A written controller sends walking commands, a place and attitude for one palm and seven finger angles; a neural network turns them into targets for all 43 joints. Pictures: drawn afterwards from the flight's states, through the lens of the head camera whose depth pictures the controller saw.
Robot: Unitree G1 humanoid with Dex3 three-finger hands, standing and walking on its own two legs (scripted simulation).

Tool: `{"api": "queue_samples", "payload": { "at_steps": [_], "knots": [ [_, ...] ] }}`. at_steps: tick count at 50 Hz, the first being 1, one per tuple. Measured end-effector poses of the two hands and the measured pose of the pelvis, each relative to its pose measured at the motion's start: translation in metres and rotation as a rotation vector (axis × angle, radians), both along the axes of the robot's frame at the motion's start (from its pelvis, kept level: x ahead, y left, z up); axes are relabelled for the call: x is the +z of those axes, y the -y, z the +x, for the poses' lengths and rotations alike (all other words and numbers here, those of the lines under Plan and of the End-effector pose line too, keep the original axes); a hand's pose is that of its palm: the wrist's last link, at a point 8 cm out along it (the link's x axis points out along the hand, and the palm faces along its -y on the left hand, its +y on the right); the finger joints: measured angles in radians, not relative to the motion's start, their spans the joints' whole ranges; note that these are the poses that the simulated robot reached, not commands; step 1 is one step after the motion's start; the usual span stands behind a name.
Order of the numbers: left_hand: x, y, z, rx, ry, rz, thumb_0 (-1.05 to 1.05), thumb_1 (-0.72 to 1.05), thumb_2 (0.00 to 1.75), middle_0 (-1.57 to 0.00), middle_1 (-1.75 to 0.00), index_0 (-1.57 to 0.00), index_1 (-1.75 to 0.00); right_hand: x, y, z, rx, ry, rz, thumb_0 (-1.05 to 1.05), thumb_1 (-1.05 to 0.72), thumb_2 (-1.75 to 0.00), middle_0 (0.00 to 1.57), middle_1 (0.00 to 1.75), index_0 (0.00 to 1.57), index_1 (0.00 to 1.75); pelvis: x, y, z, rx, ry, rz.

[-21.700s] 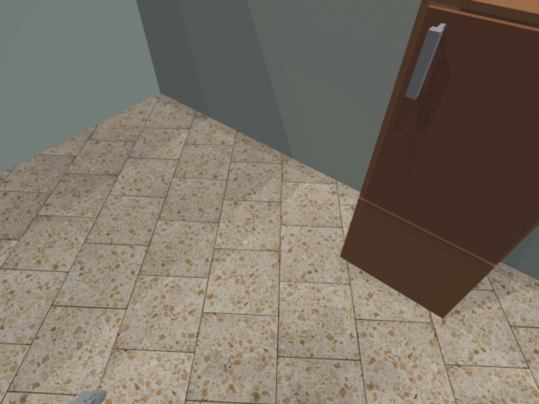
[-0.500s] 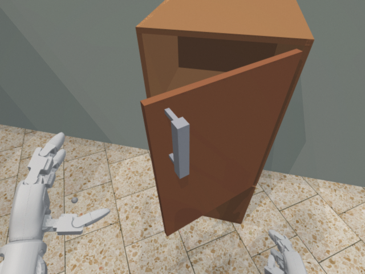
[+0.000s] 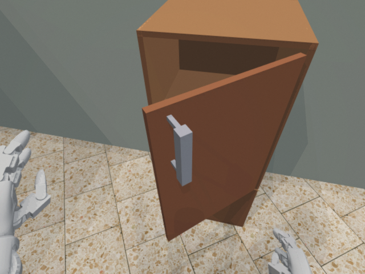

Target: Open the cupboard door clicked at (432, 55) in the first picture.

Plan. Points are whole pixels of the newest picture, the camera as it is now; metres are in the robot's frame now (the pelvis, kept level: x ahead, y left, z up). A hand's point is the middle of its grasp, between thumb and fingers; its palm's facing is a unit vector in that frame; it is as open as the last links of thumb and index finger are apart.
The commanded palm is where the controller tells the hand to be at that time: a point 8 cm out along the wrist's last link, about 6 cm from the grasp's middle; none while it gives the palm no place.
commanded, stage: draw the hand back to the body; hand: left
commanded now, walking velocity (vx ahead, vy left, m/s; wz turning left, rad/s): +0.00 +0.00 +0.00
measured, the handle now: (178, 151) +0.31 +0.06 +0.15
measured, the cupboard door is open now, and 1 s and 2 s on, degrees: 44 44 44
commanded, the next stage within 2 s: step back with the hand held close in 0.26 s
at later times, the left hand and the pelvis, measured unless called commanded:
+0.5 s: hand (39, 189) +0.19 +0.27 +0.16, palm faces +0.47 -0.77 -0.43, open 7.4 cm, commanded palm +0.13 +0.30 +0.17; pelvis -0.01 +0.00 +0.00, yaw +0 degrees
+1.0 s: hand (21, 231) +0.12 +0.26 +0.15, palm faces +0.41 -0.76 -0.50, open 7.4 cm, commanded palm +0.06 +0.31 +0.17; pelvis -0.08 +0.01 -0.02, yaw -1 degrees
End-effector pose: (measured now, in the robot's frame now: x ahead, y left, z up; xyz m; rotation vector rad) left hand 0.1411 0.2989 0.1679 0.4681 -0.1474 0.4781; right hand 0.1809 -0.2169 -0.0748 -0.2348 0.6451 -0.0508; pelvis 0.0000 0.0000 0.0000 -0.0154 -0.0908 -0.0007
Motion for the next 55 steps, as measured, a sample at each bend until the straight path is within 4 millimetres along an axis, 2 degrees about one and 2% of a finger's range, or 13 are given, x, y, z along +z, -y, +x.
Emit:
{"api": "queue_samples", "payload": {
  "at_steps": [7, 20, 26, 32, 38, 48, 55],
  "knots": [
    [-0.002, 0.004, 0.002, -0.021, 0.000, -0.012, 0.01, 0.86, 0.88, -0.21, -0.30, -0.21, -0.30, 0.001, -0.002, -0.001, 0.004, -0.002, -0.003, 0.01, -0.90, -0.90, 0.20, 0.30, 0.21, 0.30, 0.000, -0.001, 0.000, 0.002, 0.001, 0.000],
    [0.001, 0.003, -0.001, -0.020, 0.004, -0.005, 0.01, 0.89, 0.89, -0.21, -0.30, -0.21, -0.30, -0.002, -0.006, -0.009, 0.002, -0.013, 0.017, 0.01, -0.90, -0.90, 0.20, 0.30, 0.21, 0.30, 0.000, -0.001, -0.004, -0.001, 0.005, 0.000],
    [0.013, -0.005, 0.004, -0.038, 0.032, 0.074, 0.01, 0.89, 0.89, -0.21, -0.30, -0.21, -0.30, -0.003, -0.001, -0.018, -0.025, -0.040, 0.015, 0.01, -0.90, -0.90, 0.20, 0.30, 0.21, 0.30, -0.001, -0.001, -0.013, -0.001, -0.046, 0.000],
    [0.004, 0.007, 0.001, -0.127, -0.048, 0.105, 0.01, 0.89, 0.89, -0.21, -0.30, -0.21, -0.30, -0.005, 0.013, -0.036, -0.097, -0.063, -0.014, 0.01, -0.90, -0.90, 0.20, 0.30, 0.21, 0.30, -0.004, -0.006, -0.025, -0.011, -0.085, 0.012],
    [0.004, 0.004, -0.016, -0.151, -0.052, 0.148, 0.01, 0.89, 0.89, -0.21, -0.30, -0.22, -0.30, -0.007, 0.021, -0.060, -0.146, -0.080, -0.041, 0.01, -0.90, -0.90, 0.20, 0.30, 0.21, 0.30, -0.009, -0.009, -0.043, -0.016, -0.093, 0.026],
    [0.006, 0.001, -0.052, -0.128, 0.053, 0.174, 0.01, 0.89, 0.89, -0.21, -0.30, -0.22, -0.30, -0.014, 0.016, -0.101, -0.134, -0.070, -0.051, 0.01, -0.90, -0.90, 0.20, 0.30, 0.21, 0.30, -0.019, -0.010, -0.077, -0.014, -0.089, 0.027],
    [0.004, -0.003, -0.069, -0.121, 0.112, 0.183, 0.01, 0.89, 0.89, -0.21, -0.30, -0.22, -0.30, -0.020, 0.012, -0.128, -0.127, -0.078, -0.065, 0.01, -0.90, -0.90, 0.20, 0.30, 0.21, 0.30, -0.026, -0.013, -0.094, -0.003, -0.082, 0.015]
  ]
}}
